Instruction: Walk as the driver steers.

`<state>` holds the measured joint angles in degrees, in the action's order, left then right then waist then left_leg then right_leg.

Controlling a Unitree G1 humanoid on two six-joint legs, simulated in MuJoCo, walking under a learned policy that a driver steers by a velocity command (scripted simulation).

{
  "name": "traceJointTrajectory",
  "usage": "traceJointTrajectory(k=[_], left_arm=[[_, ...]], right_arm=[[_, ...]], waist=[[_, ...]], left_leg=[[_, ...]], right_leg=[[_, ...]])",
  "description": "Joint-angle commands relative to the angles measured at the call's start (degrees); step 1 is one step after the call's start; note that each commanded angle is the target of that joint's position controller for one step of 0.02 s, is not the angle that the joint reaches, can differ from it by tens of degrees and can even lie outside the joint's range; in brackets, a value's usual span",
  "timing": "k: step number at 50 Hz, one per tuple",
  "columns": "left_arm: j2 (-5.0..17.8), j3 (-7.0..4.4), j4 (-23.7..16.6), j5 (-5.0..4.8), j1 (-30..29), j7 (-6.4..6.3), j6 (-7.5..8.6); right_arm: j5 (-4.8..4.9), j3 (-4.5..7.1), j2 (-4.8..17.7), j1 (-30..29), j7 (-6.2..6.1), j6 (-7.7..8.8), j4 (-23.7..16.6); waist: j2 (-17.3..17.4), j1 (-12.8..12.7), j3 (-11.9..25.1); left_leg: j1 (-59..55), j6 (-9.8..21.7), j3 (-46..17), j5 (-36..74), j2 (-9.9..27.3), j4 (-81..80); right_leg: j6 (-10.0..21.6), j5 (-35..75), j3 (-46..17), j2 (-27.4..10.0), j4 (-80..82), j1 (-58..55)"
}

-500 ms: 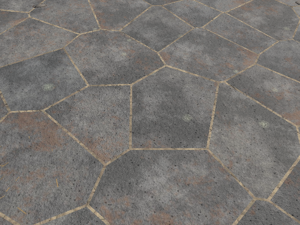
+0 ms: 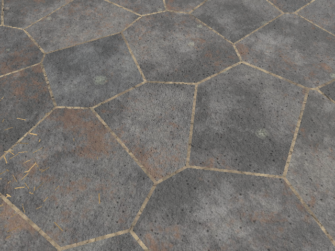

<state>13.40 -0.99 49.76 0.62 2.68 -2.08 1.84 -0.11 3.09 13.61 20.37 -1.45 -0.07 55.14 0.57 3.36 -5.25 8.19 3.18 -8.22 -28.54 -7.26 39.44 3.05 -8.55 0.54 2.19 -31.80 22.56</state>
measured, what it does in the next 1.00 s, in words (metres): steps on the spot: left foot, then right foot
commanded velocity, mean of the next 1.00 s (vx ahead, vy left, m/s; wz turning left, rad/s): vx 0.01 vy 0.00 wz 0.16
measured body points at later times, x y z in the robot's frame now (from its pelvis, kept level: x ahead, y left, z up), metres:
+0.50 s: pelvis +0.01 +0.02 +0.01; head +0.02 +0.05 +0.46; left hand +0.02 +0.31 -0.13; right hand +0.21 -0.21 -0.09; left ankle -0.02 +0.10 -0.72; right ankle +0.07 -0.09 -0.70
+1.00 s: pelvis +0.00 +0.00 +0.01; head +0.04 -0.02 +0.46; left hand +0.06 +0.28 -0.10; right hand +0.14 -0.26 -0.13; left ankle -0.04 +0.10 -0.68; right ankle -0.01 -0.08 -0.72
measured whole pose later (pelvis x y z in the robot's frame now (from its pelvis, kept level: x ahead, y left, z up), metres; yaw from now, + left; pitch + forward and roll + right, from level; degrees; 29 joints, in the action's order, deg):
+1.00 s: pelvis +0.00 +0.00 +0.01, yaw +5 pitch +0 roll +1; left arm 14.6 -3.2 46.4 0.6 13.9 0.3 -1.4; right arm -1.1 3.5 16.3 8.8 -1.9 -3.4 48.0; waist 2.2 -0.6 -4.4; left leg 20.7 0.3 3.7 -28.9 0.2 52.3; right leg 4.6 -18.9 1.2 2.6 -32.2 12.8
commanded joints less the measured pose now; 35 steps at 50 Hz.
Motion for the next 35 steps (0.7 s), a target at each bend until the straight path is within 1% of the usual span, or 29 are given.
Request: traceJointTrajectory(k=[1, 2, 3, 4, 5, 6, 7, 8, 10, 12, 15, 18, 19, 20, 21, 22, 23, 24, 25, 26, 27, 28, 29, 30, 31, 33, 35], left_arm=[[12.5, -3.29, -2.0, -1.22, 11.8, -0.66, -0.97], [7.9, -2.13, -3.6, -1.05, 7.4, -0.92, -1.3], [5.9, -1.46, -4.5, -0.45, 3.7, -1.16, -1.68], [5.8, -1.32, -4.8, 0.24, 3.0, -1.44, -1.81], [6.2, -1.46, -4.6, 0.61, 3.6, -1.67, -1.78], [6.5, -1.58, -4.3, 0.75, 4.7, -1.63, -1.58], [6.7, -1.68, -4.2, 0.83, 5.8, -1.54, -1.28], [7.1, -1.81, -4.1, 0.89, 6.5, -1.45, -1.05], [7.9, -2.1, -4.3, 1.04, 7.1, -1.19, -0.97], [8.8, -2.44, -4.8, 1.21, 7.0, -0.8, -1.18], [10.4, -3.12, -5.4, 1.5, 6.9, -0.03, -1.53], [11.9, -3.81, -5.5, 1.51, 7.7, 0.59, -2.05], [12.4, -4.03, -5.6, 1.34, 7.7, 0.72, -2.27], [12.7, -4.24, -5.7, 0.98, 7.4, 0.82, -2.57], [12.6, -4.45, -5.2, 0.92, 8.7, 0.99, -2.9], [10.3, -4.19, -4.6, 0.97, 11.6, 1.55, -3.29], [5.2, -2.77, -8.6, 0.53, 10.4, 1.39, -3.69], [7.8, -3.15, -8.5, 1.19, 5.1, 0.72, -4.59], [6.3, -2.86, -7.7, 0.11, 7.0, 1.11, -5.06], [6.1, -2.79, -5.9, -0.42, 9.5, 1.54, -4.9], [6.8, -3.11, -4.3, 0.24, 11.4, 1.74, -4.65], [7.1, -3.17, -2.5, 0.89, 13.7, 1.98, -4.62], [6.7, -3.1, -1.6, 0.81, 14.4, 2.22, -4.72], [6.2, -2.93, -1.4, 0.45, 14.1, 2.38, -4.82], [6.1, -2.87, -1.8, 0.24, 13.1, 2.44, -4.88], [6.4, -2.87, -2.3, 0.25, 11.7, 2.33, -5.01], [6.6, -2.89, -2.9, 0.21, 11.0, 2.13, -5.06]], right_arm=[[-0.65, 1.92, 6.3, 8.9, -0.88, -1.24, -2.9], [-1.64, 2.39, 7.4, 3.5, -0.45, -1.99, -3.1], [-1.67, 2.52, 6.7, 0.1, 0.24, -2.46, -4.0], [-1.66, 2.66, 6.6, -1.6, 0.85, -2.96, -4.9], [-1.63, 2.54, 6.1, -1.3, 1.43, -3.45, -5.0], [-1.38, 2.44, 5.7, -0.8, 1.74, -3.76, -5.1], [-1.09, 2.42, 5.5, -0.9, 1.87, -3.95, -5.4], [-1.01, 2.37, 5.5, -1.6, 1.94, -4.15, -5.8], [-1.2, 2.15, 5.6, -4.0, 2.29, -4.68, -7.2], [-1.15, 1.81, 5.7, -6.8, 3.01, -5.08, -8.9], [-0.72, 1.27, 5.5, -9.3, 4.0, -5.05, -11.0], [-0.43, 1.24, 6.1, -10.0, 4.29, -4.64, -12.5], [-0.35, 1.23, 6.1, -9.5, 4.35, -4.4, -12.8], [-0.39, 1.22, 5.9, -7.8, 4.33, -4.04, -12.6], [-0.47, 1.36, 6.5, -5.7, 4.03, -3.48, -12.1], [-1.14, 1.87, 9.2, -5.0, 3.26, -2.73, -12.1], [-1.25, 3.66, 17.8, -6.3, 2.78, -2.4, -14.4], [-2.08, 3.58, 15.7, -3.7, 2.08, -2.23, -13.1], [-1.85, 2.14, 11.5, -7.0, 1.5, -1.92, -13.1], [-1.68, 0.9, 7.9, -11.6, 1.16, -1.66, -13.6], [-1.51, 0.17, 6.2, -14.3, 0.67, -1.18, -14.1], [-1.32, -0.77, 4.0, -14.7, 0.27, -0.65, -13.9], [-1.25, -1.54, 2.7, -13.5, 0.08, -0.2, -13.2], [-1.25, -1.64, 3.3, -12.4, -0.16, 0.08, -12.3], [-1.18, -1.32, 4.9, -11.7, -0.44, 0.12, -11.7], [-1.0, -0.61, 7.4, -10.3, -0.85, -0.33, -10.7], [-1.01, -0.06, 8.5, -9.0, -0.91, -0.87, -10.1]], waist=[[-10.1, -2.2, 18.9], [-4.1, -2.2, 11.3], [-3.5, -1.6, 7.1], [-6.1, -1.5, 5.3], [-8.0, -1.4, 4.9], [-8.0, -1.3, 5.6], [-7.3, -1.4, 6.6], [-6.8, -1.6, 7.0], [-7.0, -2.2, 7.2], [-7.8, -2.8, 6.9], [-8.0, -3.5, 7.1], [-8.2, -4.1, 7.7], [-8.1, -3.7, 7.9], [-7.2, -2.5, 8.1], [-4.9, -1.7, 8.0], [4.5, -2.0, 6.3], [19.6, -2.7, 3.6], [9.6, 0.6, 2.2], [7.5, -2.6, 3.1], [6.3, -5.1, 2.9], [7.5, -6.1, 4.3], [7.5, -6.1, 6.0], [5.8, -5.8, 7.2], [5.0, -5.3, 7.0], [5.1, -4.6, 6.3], [5.9, -3.2, 5.5], [6.2, -2.0, 5.0]], left_leg=[[17.2, -1.0, 3.7, -12.0, 1.1, 31.2], [18.8, -1.5, 3.6, -6.3, 3.4, 32.6], [18.8, -2.3, 4.1, -2.2, 5.1, 30.7], [18.5, -3.2, 4.6, 0.3, 6.0, 29.6], [17.2, -4.0, 5.6, 2.2, 5.8, 29.8], [16.6, -4.3, 6.2, 3.0, 5.5, 29.1], [16.6, -4.6, 6.6, 3.1, 5.3, 27.8], [17.1, -4.7, 6.7, 3.2, 5.4, 26.2], [18.0, -4.8, 7.2, 3.7, 6.4, 22.3], [17.4, -4.7, 8.0, 4.2, 7.5, 17.6], [12.7, -3.6, 10.0, 4.0, 8.0, 9.8], [9.4, -2.3, 11.9, 3.2, 7.5, 3.5], [7.6, -1.7, 12.4, 4.0, 7.3, 0.2], [3.9, -0.8, 13.0, 7.0, 6.8, -5.6], [-0.6, 0.2, 11.7, 11.4, 6.3, -12.6], [-3.3, 1.7, 0.8, 10.9, 12.1, -24.0], [-2.8, 8.5, -23.5, 18.9, 29.3, -28.5], [3.0, 12.6, -17.6, 26.8, 29.4, -26.5], [4.3, 11.8, -10.8, 29.4, 25.4, -25.5], [4.6, 9.1, -5.1, 29.3, 21.3, -25.7], [2.1, 7.5, -1.7, 32.5, 18.6, -25.2], [0.5, 7.2, 1.4, 39.3, 17.6, -24.3], [-0.8, 7.0, 3.2, 43.2, 17.8, -23.6], [-2.2, 6.7, 4.5, 44.6, 18.2, -23.1], [-3.6, 6.6, 4.9, 44.6, 18.7, -22.4], [-5.9, 7.4, 4.5, 44.4, 20.1, -20.8], [-7.0, 8.8, 3.4, 44.7, 21.8, -19.6]], right_leg=[[14.4, 33.0, -31.3, -29.2, 10.3, -25.4], [13.1, 19.3, -24.9, -24.8, 13.1, -18.2], [10.9, 10.7, -18.5, -20.6, 15.5, -12.9], [9.6, 7.8, -14.0, -18.0, 17.0, -10.2], [9.4, 8.7, -10.2, -15.9, 17.4, -8.3], [9.6, 10.4, -8.0, -15.4, 17.1, -8.3], [10.0, 11.6, -6.9, -15.6, 16.8, -9.3], [10.4, 11.4, -6.2, -16.2, 16.8, -10.3], [10.8, 7.1, -5.6, -17.5, 17.5, -11.5], [10.8, 1.9, -4.5, -18.3, 18.3, -11.2], [10.0, -1.1, -2.0, -19.0, 17.8, -9.6], [9.2, -0.8, -0.9, -20.4, 15.6, -10.4], [8.4, 0.1, -0.3, -20.6, 14.2, -10.3], [6.7, 1.4, 1.5, -20.3, 11.5, -9.0], [3.5, 1.0, 3.8, -19.5, 7.4, -6.1], [-0.9, -6.3, 8.3, -15.3, -2.4, -0.6], [-5.5, -26.6, 11.2, -3.7, -13.0, 13.8], [-4.9, -24.8, 2.0, -4.6, -22.7, 10.4], [-4.3, -20.2, -0.2, -5.0, -24.4, 7.7], [-3.7, -15.3, -0.9, -5.3, -23.3, 5.5], [-3.3, -12.1, -0.3, -4.7, -23.3, 4.6], [-3.5, -11.0, -0.4, -4.1, -23.4, 2.2], [-3.8, -11.2, -1.4, -3.4, -22.2, 0.2], [-4.1, -11.5, -2.4, -2.8, -19.9, -0.5], [-4.2, -11.9, -2.6, -2.5, -17.8, -0.3], [-4.3, -13.6, -1.6, -2.4, -15.5, 0.4], [-4.0, -16.5, -0.4, -2.6, -14.8, 1.2]])
Velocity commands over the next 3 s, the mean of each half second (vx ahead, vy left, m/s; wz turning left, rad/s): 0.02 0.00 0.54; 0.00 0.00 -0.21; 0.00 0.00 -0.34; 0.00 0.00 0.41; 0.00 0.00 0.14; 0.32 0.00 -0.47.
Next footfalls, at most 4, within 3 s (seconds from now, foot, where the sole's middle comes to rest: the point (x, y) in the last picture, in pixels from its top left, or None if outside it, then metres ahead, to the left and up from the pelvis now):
0.44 left None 0.02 0.11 -0.76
0.92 right None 0.03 -0.08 -0.76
1.44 left None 0.07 0.11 -0.76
1.86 right None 0.04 -0.09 -0.76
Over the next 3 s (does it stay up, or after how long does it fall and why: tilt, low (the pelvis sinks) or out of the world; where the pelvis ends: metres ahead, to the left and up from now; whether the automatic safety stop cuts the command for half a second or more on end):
stays up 0.09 -0.06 0.02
